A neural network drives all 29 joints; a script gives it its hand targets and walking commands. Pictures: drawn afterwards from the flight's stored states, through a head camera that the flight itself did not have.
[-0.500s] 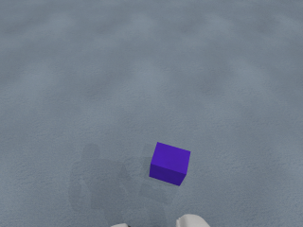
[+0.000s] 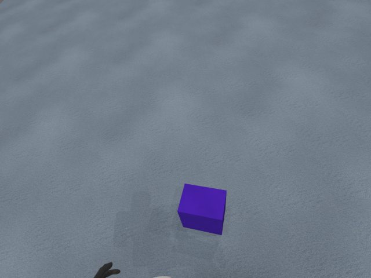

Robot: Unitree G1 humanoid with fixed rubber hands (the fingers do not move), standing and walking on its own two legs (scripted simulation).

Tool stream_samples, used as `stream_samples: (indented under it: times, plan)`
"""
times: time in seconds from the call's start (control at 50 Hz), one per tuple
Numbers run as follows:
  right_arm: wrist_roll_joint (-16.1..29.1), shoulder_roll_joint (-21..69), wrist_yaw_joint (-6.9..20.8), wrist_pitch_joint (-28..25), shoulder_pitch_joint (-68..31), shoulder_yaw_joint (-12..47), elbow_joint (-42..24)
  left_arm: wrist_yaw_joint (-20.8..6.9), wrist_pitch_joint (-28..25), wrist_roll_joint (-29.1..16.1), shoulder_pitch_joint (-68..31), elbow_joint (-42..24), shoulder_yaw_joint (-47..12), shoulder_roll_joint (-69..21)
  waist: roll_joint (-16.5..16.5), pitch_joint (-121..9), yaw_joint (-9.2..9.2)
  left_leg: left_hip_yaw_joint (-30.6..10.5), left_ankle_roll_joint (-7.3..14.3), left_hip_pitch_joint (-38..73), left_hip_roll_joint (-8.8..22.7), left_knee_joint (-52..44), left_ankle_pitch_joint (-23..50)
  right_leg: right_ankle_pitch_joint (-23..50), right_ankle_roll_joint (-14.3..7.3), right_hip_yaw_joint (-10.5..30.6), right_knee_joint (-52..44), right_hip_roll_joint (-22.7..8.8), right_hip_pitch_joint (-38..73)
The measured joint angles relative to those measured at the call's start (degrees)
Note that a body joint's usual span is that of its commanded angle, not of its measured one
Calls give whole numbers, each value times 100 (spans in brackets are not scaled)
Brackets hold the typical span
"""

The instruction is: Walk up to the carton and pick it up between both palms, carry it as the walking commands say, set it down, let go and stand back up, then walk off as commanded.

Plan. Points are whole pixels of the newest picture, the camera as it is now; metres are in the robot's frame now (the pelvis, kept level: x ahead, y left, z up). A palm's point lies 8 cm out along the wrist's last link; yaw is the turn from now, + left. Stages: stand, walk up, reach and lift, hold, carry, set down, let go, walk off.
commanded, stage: walk up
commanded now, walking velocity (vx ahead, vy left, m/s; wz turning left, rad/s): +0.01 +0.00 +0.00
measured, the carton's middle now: (203, 209) +0.51 +0.01 -0.66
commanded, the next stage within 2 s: none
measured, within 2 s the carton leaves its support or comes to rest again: neither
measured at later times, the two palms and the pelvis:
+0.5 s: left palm out of the picture -0.02 +0.24 -0.15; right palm out of the picture -0.01 -0.22 -0.14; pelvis -0.01 +0.01 +0.00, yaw +1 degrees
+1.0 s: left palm out of the picture +0.05 +0.37 -0.13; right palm out of the picture -0.04 -0.16 -0.13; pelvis +0.01 +0.10 +0.00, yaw -6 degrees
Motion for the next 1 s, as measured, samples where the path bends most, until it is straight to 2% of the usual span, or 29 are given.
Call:
stream_samples:
  times: [0.1,0.18,0.28,0.38,0.62,0.66,0.7,0.76,0.8,0.86,0.9,0.92,0.96,1.0]
  plan:
    - [22,190,-68,-46,144,90,162,47,-57,-54,135,192,-37,-76,-32,-114,62,-9,33,688,-122,-978,-146,71,-74,-123,-154,118,60]
    - [21,321,-112,-226,257,179,247,59,-25,-92,217,462,-22,-25,-61,-167,42,30,27,1311,-94,-2279,600,89,-71,-260,-158,232,29]
    - [5,531,-92,-410,347,264,457,56,-15,-104,313,792,-9,88,-372,-113,155,93,35,1554,-179,-2595,646,195,-25,-197,-292,155,180]
    - [-5,564,-101,-462,341,289,601,57,9,-56,467,1059,-12,71,-411,-108,232,131,71,1641,-205,-2621,667,236,11,-150,-335,137,266]
    - [-17,623,-126,-500,322,299,844,93,17,-13,650,1357,-53,-55,-362,-76,278,156,142,1635,-250,-2587,672,299,89,-99,-394,99,299]
    - [-88,605,-76,-461,360,256,806,98,30,26,757,1257,15,-62,-352,-130,270,224,135,1485,-227,-2351,348,135,81,-49,-230,110,164]
    - [-152,522,30,-371,431,184,650,108,77,76,949,1087,59,3,-341,-230,227,409,36,1094,-155,-1636,-358,-97,62,59,-115,119,11]
    - [-203,398,131,-355,447,101,403,120,77,107,1123,896,146,186,-415,-247,242,482,-83,483,-94,-532,-526,-125,71,256,-232,25,-72]
    - [-214,313,168,-403,429,100,247,104,43,95,1199,795,195,320,-492,-240,294,498,-137,338,-55,-529,-447,-20,105,409,-394,-84,-80]
    - [-181,200,175,-446,393,127,35,69,51,77,1244,665,244,494,-578,-238,327,589,-195,474,-23,-1246,-145,70,200,626,-452,-242,-145]
    - [-139,129,142,-485,410,133,-61,49,76,76,1246,568,241,563,-539,-246,279,782,-188,789,12,-1998,235,-134,302,705,-209,-292,-273]
    - [-126,68,120,-517,468,121,-105,42,85,84,1247,491,230,566,-422,-271,235,793,-140,965,73,-2381,290,-465,331,687,102,-247,-420]
    - [-148,95,85,-532,611,100,-73,37,120,113,1125,359,244,606,-404,-256,129,884,-1,992,50,-2371,770,-1260,337,577,1281,-288,-842]
    - [-169,163,96,-518,842,122,-7,-15,135,127,941,220,270,614,-392,-263,68,958,117,1187,30,-2417,689,-1292,350,404,2336,-305,-1154]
